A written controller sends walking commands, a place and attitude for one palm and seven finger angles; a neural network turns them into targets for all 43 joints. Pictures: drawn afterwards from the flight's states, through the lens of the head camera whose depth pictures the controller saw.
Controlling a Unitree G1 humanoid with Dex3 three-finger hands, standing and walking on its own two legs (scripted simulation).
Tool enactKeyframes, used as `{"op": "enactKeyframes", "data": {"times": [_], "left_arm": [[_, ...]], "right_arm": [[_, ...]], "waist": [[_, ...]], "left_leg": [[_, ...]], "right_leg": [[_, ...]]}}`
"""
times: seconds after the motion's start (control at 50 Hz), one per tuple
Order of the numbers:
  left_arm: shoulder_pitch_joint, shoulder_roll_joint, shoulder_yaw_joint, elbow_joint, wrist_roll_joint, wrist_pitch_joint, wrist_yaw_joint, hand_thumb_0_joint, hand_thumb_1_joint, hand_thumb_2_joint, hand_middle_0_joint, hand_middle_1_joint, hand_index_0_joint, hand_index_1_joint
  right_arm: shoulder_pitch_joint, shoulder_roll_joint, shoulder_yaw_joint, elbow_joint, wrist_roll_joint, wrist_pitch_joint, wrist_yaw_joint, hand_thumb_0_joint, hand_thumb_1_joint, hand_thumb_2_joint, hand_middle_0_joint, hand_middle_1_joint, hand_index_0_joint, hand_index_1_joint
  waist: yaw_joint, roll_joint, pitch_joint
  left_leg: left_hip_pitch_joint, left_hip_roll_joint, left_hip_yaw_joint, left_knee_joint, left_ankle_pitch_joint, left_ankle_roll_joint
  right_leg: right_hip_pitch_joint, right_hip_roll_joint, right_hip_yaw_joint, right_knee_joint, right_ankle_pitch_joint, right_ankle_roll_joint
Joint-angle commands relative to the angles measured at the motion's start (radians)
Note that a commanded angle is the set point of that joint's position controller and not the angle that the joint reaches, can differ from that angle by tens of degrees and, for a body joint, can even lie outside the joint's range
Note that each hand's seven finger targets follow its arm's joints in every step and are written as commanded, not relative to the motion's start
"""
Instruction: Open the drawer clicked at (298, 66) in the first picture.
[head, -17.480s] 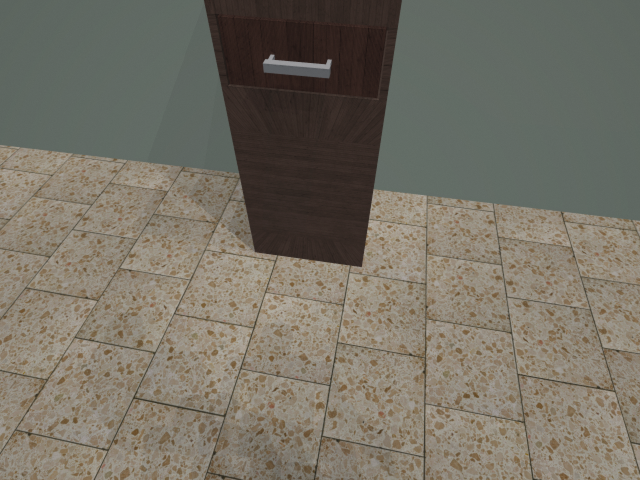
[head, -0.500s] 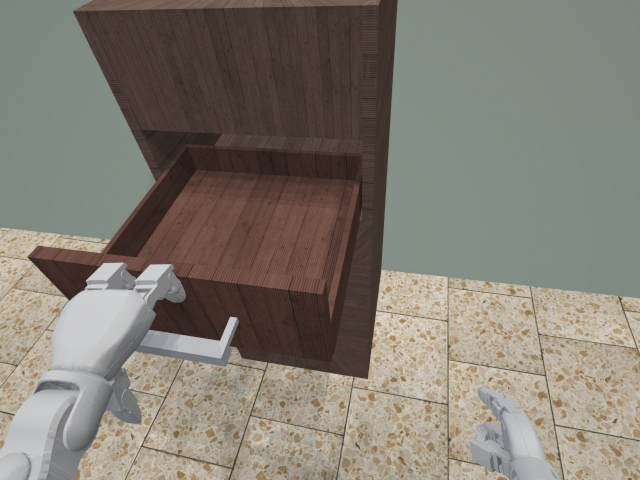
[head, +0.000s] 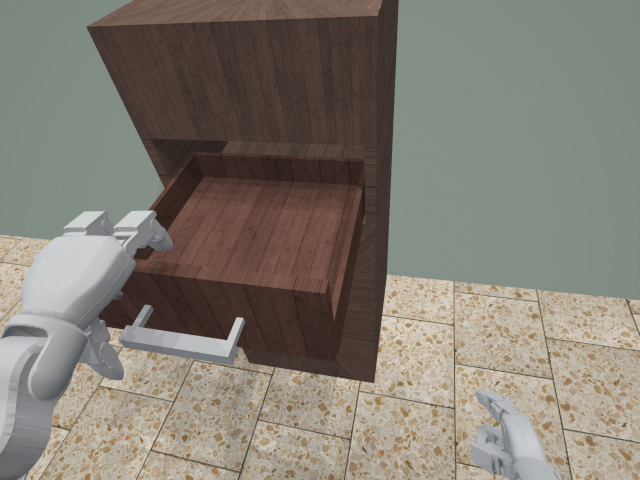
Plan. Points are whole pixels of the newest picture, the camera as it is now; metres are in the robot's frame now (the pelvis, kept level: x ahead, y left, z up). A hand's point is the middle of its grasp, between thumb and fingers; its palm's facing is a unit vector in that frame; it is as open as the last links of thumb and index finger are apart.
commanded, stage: lift the hand off the handle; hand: left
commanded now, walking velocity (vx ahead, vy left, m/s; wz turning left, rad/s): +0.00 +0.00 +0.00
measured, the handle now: (184, 331) +0.27 +0.24 +0.04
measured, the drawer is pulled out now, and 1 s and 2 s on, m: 0.30 0.30 0.30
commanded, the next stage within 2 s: draw the hand back to the body in 0.20 s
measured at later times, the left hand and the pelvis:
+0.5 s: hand (120, 289) +0.24 +0.25 +0.17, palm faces +0.13 -0.04 -0.99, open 13.8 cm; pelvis -0.01 +0.00 +0.00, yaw +0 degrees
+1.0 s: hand (111, 301) +0.21 +0.23 +0.20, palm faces +0.29 -0.60 -0.74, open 13.7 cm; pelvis +0.00 +0.00 +0.00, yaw +0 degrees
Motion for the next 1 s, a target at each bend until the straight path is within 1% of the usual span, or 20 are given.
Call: {"op": "enactKeyframes", "data": {"times": [0.0, 0.04, 0.1, 0.14, 0.18, 0.26, 0.3, 0.32, 0.36, 0.4, 0.44, 0.5, 0.54, 0.58, 0.64, 0.88, 0.9, 0.92, 0.94, 0.98], "left_arm": [[-0.265, 0.273, 0.208, -0.183, -0.028, -0.018, 0.018, 0.0, -0.5, 0.3, -0.3, -1.2, -0.3, -1.2], [-0.286, 0.237, 0.163, -0.158, -0.017, -0.022, 0.006, 0.0, -0.5, 0.3, -0.3, -1.2, -0.3, -1.2], [-0.272, 0.305, 0.242, -0.157, -0.041, -0.012, -0.005, 0.0, -0.5, 0.3, -0.3, -1.2, -0.3, -1.2], [-0.244, 0.217, 0.159, -0.067, -0.04, 0.001, -0.025, 0.0, -0.5, 0.3, -0.3, -1.2, -0.3, -1.2], [-0.271, 0.267, 0.191, -0.093, -0.035, 0.001, -0.034, 0.0, -0.5, 0.3, -0.3, -1.2, -0.3, -1.2], [-0.288, 0.248, 0.169, -0.158, -0.028, -0.023, -0.035, 0.0, -0.5, 0.3, -0.3, -1.2, -0.3, -1.2], [-0.276, 0.306, 0.241, -0.196, -0.044, -0.038, -0.022, 0.0, -0.5, 0.3, -0.3, -1.2, -0.3, -1.2], [-0.267, 0.272, 0.208, -0.198, -0.028, -0.041, -0.022, 0.0, -0.5, 0.3, -0.3, -1.2, -0.3, -1.2], [-0.227, 0.245, 0.2, -0.18, -0.036, -0.038, -0.012, 0.0, -0.5, 0.3, -0.3, -1.2, -0.3, -1.2], [-0.246, 0.288, 0.249, -0.222, -0.052, -0.041, 0.008, 0.0, -0.5, 0.3, -0.3, -1.2, -0.3, -1.2], [-0.192, 0.237, 0.205, -0.17, -0.033, -0.027, 0.015, 0.0, -0.5, 0.3, -0.3, -1.2, -0.3, -1.2], [-0.198, 0.297, 0.264, -0.2, -0.046, -0.015, 0.023, 0.0, -0.5, 0.3, -0.3, -1.2, -0.3, -1.2], [-0.15, 0.242, 0.215, -0.174, -0.034, -0.007, 0.014, 0.0, -0.5, 0.3, -0.3, -1.2, -0.3, -1.2], [-0.14, 0.262, 0.225, -0.26, -0.045, -0.007, 0.006, 0.0, -0.5, 0.3, -0.3, -1.2, -0.3, -1.2], [-0.076, 0.244, 0.222, -0.23, -0.055, -0.007, -0.004, 0.0, -0.5, 0.3, -0.3, -1.2, -0.3, -1.2], [-0.016, 0.268, 0.272, -0.302, -0.058, -0.025, 0.032, 0.0, -0.5, 0.3, -0.3, -1.2, -0.3, -1.2], [-0.201, -0.074, 0.291, -0.45, -0.706, -0.129, 0.099, 0.0, -0.465, 0.315, -0.298, -1.178, -0.298, -1.178], [0.002, -0.029, 0.326, -0.198, -0.719, -0.158, 0.147, 0.0, -0.43, 0.33, -0.295, -1.155, -0.295, -1.155], [0.092, -0.058, 0.357, -0.236, -0.794, -0.171, 0.158, 0.0, -0.395, 0.345, -0.292, -1.133, -0.292, -1.133], [-0.012, -0.038, 0.375, -0.385, -0.823, -0.23, 0.186, 0.0, -0.325, 0.375, -0.287, -1.087, -0.287, -1.087]], "right_arm": [[-0.193, -0.095, -0.035, -0.171, 0.011, -0.068, -0.005, 0.0, -0.9, -0.9, 0.2, 0.3, 0.2, 0.3], [-0.175, -0.088, -0.038, -0.16, 0.003, -0.069, -0.004, 0.0, -0.9, -0.9, 0.2, 0.3, 0.2, 0.3], [-0.19, -0.098, -0.035, -0.169, 0.012, -0.078, 0.0, 0.0, -0.9, -0.9, 0.2, 0.3, 0.2, 0.3], [-0.169, -0.092, -0.034, -0.157, 0.012, -0.067, 0.005, 0.0, -0.9, -0.9, 0.2, 0.3, 0.2, 0.3], [-0.175, -0.107, -0.036, -0.17, 0.011, -0.065, 0.006, 0.0, -0.9, -0.9, 0.2, 0.3, 0.2, 0.3], [-0.172, -0.101, -0.035, -0.182, 0.005, -0.073, 0.009, 0.0, -0.9, -0.9, 0.2, 0.3, 0.2, 0.3], [-0.178, -0.103, -0.036, -0.186, 0.009, -0.083, 0.007, 0.0, -0.9, -0.9, 0.2, 0.3, 0.2, 0.3], [-0.174, -0.089, -0.027, -0.189, -0.003, -0.084, 0.012, 0.0, -0.9, -0.9, 0.2, 0.3, 0.2, 0.3], [-0.168, -0.095, -0.036, -0.182, 0.002, -0.075, 0.011, 0.0, -0.9, -0.9, 0.2, 0.3, 0.2, 0.3], [-0.179, -0.097, -0.035, -0.186, 0.01, -0.083, 0.013, 0.0, -0.9, -0.9, 0.2, 0.3, 0.2, 0.3], [-0.167, -0.086, -0.037, -0.174, 0.004, -0.075, 0.015, 0.0, -0.9, -0.9, 0.2, 0.3, 0.2, 0.3], [-0.187, -0.098, -0.036, -0.182, 0.013, -0.077, 0.015, 0.0, -0.9, -0.9, 0.2, 0.3, 0.2, 0.3], [-0.169, -0.089, -0.038, -0.173, 0.007, -0.071, 0.016, 0.0, -0.9, -0.9, 0.2, 0.3, 0.2, 0.3], [-0.176, -0.098, -0.039, -0.197, 0.005, -0.073, 0.016, 0.0, -0.9, -0.9, 0.2, 0.3, 0.2, 0.3], [-0.17, -0.092, -0.035, -0.182, 0.007, -0.072, 0.012, 0.0, -0.9, -0.9, 0.2, 0.3, 0.2, 0.3], [-0.173, -0.098, -0.035, -0.197, 0.002, -0.072, 0.009, 0.0, -0.9, -0.9, 0.2, 0.3, 0.2, 0.3], [-0.126, -0.022, -0.034, -0.251, 0.011, -0.154, -0.012, 0.0, -0.9, -0.9, 0.2, 0.3, 0.2, 0.3], [-0.067, -0.045, -0.025, -0.175, -0.011, -0.194, -0.035, 0.0, -0.9, -0.9, 0.2, 0.3, 0.2, 0.3], [-0.075, -0.052, -0.033, -0.178, -0.006, -0.2, -0.043, 0.0, -0.9, -0.9, 0.2, 0.3, 0.2, 0.3], [-0.092, -0.047, -0.034, -0.174, -0.01, -0.239, -0.053, 0.0, -0.9, -0.9, 0.2, 0.3, 0.2, 0.3]], "waist": [[-0.005, -0.041, -0.164], [-0.012, -0.054, -0.172], [0.006, -0.037, -0.188], [-0.011, -0.078, -0.123], [0.002, -0.074, -0.144], [-0.002, -0.064, -0.197], [0.005, -0.046, -0.225], [0.014, -0.04, -0.251], [0.004, -0.062, -0.181], [0.009, -0.028, -0.199], [0.005, -0.054, -0.179], [0.014, -0.038, -0.184], [0.003, -0.07, -0.176], [0.012, -0.054, -0.218], [-0.005, -0.074, -0.161], [0.009, -0.053, -0.149], [-0.082, -0.082, -0.107], [-0.08, -0.18, -0.044], [-0.053, -0.244, -0.051], [-0.046, -0.13, -0.136]], "left_leg": [[0.002, -0.014, -0.012, -0.07, 0.138, 0.002], [0.008, -0.02, -0.012, -0.078, 0.156, 0.005], [0.0, -0.017, -0.013, -0.064, 0.169, 0.0], [-0.03, -0.017, -0.005, -0.081, 0.139, 0.0], [-0.035, -0.019, -0.004, -0.081, 0.135, 0.002], [-0.011, -0.024, -0.009, -0.072, 0.147, 0.004], [-0.001, -0.019, -0.012, -0.057, 0.16, 0.003], [0.003, -0.027, -0.01, -0.055, 0.179, 0.004], [-0.011, -0.022, -0.003, -0.059, 0.171, 0.003], [-0.009, -0.017, -0.012, -0.056, 0.161, -0.003], [-0.018, -0.02, -0.004, -0.063, 0.16, -0.001], [-0.023, -0.015, -0.007, -0.057, 0.144, -0.003], [-0.02, -0.019, -0.002, -0.058, 0.163, 0.001], [0.001, -0.021, 0.0, -0.051, 0.185, 0.004], [-0.016, -0.015, 0.0, -0.054, 0.155, 0.003], [-0.016, -0.013, -0.004, -0.053, 0.148, -0.002], [0.099, 0.021, -0.006, -0.041, 0.077, 0.018], [0.067, 0.044, -0.015, -0.063, 0.03, 0.012], [0.045, 0.04, -0.022, -0.082, 0.049, 0.009], [0.089, 0.031, 0.006, -0.088, 0.046, 0.01]], "right_leg": [[0.064, 0.016, 0.025, -0.077, 0.067, -0.001], [0.062, 0.014, 0.014, -0.078, 0.075, 0.001], [0.085, 0.014, 0.026, -0.069, 0.105, -0.002], [0.049, 0.012, 0.008, -0.078, 0.068, 0.005], [0.06, 0.011, 0.014, -0.072, 0.069, 0.006], [0.067, 0.013, 0.01, -0.064, 0.074, 0.004], [0.088, 0.015, 0.02, -0.058, 0.095, -0.001], [0.095, 0.009, 0.014, -0.049, 0.099, -0.001], [0.057, 0.012, 0.007, -0.061, 0.097, 0.004], [0.07, 0.015, 0.016, -0.056, 0.09, -0.002], [0.054, 0.013, 0.006, -0.059, 0.074, 0.002], [0.065, 0.014, 0.02, -0.057, 0.071, -0.001], [0.056, 0.013, 0.008, -0.057, 0.084, 0.004], [0.076, 0.008, 0.011, -0.048, 0.122, 0.007], [0.047, 0.013, 0.003, -0.06, 0.089, 0.01], [0.035, 0.009, -0.003, -0.064, 0.073, 0.011], [-0.005, 0.032, 0.002, -0.119, 0.058, -0.019], [-0.002, 0.031, -0.01, -0.1, 0.029, -0.015], [0.033, 0.03, -0.021, -0.112, 0.04, -0.008], [0.069, 0.008, 0.005, -0.127, 0.03, -0.001]]}}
